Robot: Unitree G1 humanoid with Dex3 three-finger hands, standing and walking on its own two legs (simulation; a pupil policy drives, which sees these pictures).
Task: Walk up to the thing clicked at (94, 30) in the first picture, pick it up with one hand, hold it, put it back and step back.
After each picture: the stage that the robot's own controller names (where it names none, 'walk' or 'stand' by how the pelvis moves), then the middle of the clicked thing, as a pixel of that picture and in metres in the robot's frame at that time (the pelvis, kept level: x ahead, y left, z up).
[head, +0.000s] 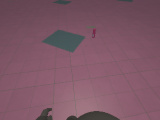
stand; (93, 33) +2.15 -0.02 -0.65
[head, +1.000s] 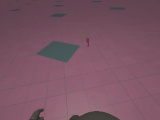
walk; (87, 42) +2.02 +0.26 -0.63
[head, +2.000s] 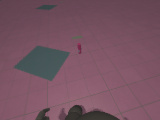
walk; (79, 48) +1.39 +0.37 -0.65
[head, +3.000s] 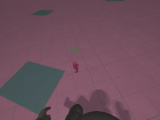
walk; (75, 67) +0.91 +0.34 -0.66
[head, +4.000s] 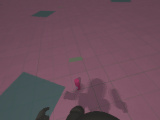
walk; (77, 84) +0.57 +0.24 -0.64
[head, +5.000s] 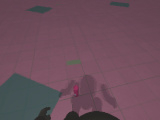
stand; (76, 91) +0.47 +0.17 -0.64
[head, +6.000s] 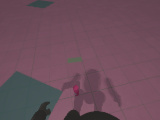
stand; (76, 90) +0.43 +0.17 -0.64
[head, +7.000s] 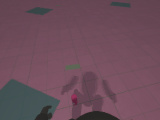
stand; (74, 100) +0.36 +0.17 -0.65
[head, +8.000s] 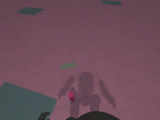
stand; (71, 97) +0.37 +0.21 -0.65
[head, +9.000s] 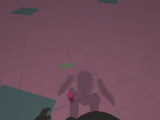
stand; (70, 98) +0.36 +0.22 -0.65
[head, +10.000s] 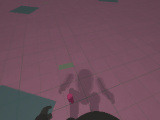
stand; (70, 99) +0.34 +0.22 -0.65
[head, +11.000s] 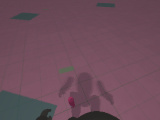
stand; (71, 102) +0.33 +0.22 -0.66
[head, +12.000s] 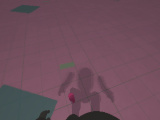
stand; (71, 98) +0.33 +0.21 -0.66
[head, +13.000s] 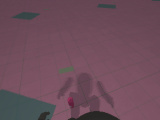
stand; (71, 103) +0.33 +0.21 -0.66
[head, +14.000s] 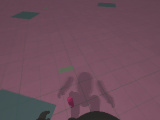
stand; (70, 102) +0.33 +0.22 -0.66
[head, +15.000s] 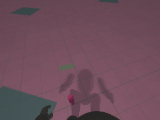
go down; (71, 100) +0.33 +0.21 -0.65
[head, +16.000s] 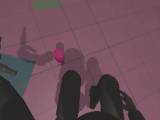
go down; (60, 58) +0.42 +0.24 -0.25
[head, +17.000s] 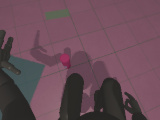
approach; (66, 62) +0.42 +0.23 -0.26
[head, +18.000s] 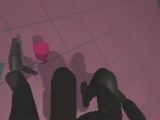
close in; (41, 55) +0.41 +0.26 -0.16
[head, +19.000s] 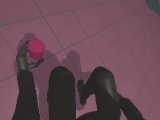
close; (36, 53) +0.41 +0.27 -0.16
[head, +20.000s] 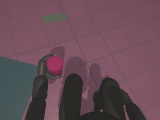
lift; (56, 68) +0.32 +0.25 -0.04
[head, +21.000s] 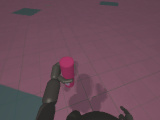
hold; (68, 74) +0.31 +0.15 +0.09
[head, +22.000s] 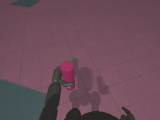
hold; (69, 77) +0.30 +0.15 +0.03
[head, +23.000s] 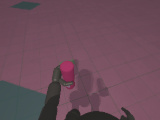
hold; (68, 77) +0.30 +0.15 +0.04
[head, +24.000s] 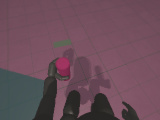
crouch; (64, 71) +0.34 +0.18 -0.03
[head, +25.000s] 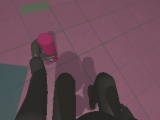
lower; (50, 51) +0.45 +0.24 -0.08
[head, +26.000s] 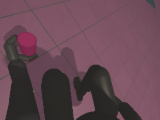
lower; (28, 50) +0.43 +0.27 -0.17
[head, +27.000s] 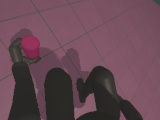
lower; (32, 52) +0.41 +0.27 -0.16
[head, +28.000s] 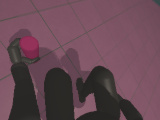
lower; (31, 52) +0.41 +0.27 -0.16
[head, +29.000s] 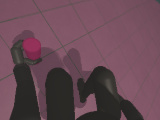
lower; (33, 54) +0.40 +0.27 -0.17
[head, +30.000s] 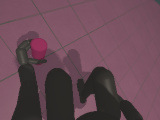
open; (38, 54) +0.41 +0.25 -0.17
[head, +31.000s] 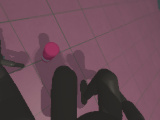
stand; (48, 54) +0.39 +0.24 -0.18
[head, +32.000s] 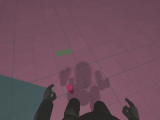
stand; (70, 89) +0.35 +0.18 -0.53
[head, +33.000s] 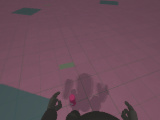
stand; (72, 100) +0.35 +0.18 -0.60
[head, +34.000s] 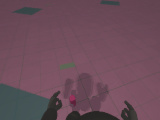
stand; (73, 101) +0.34 +0.17 -0.60
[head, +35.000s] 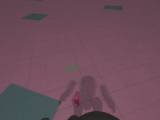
stand; (76, 101) +0.37 +0.17 -0.65
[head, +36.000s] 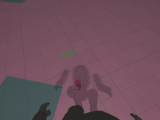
walk; (78, 84) +0.45 +0.14 -0.63
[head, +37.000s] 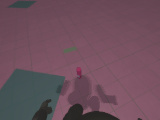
walk; (79, 73) +0.67 +0.20 -0.64
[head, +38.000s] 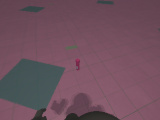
stand; (77, 64) +0.97 +0.23 -0.64
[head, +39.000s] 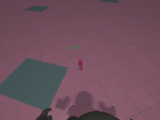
stand; (80, 64) +0.96 +0.20 -0.66
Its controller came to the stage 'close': yes
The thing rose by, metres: 0.68
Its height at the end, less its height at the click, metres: +0.00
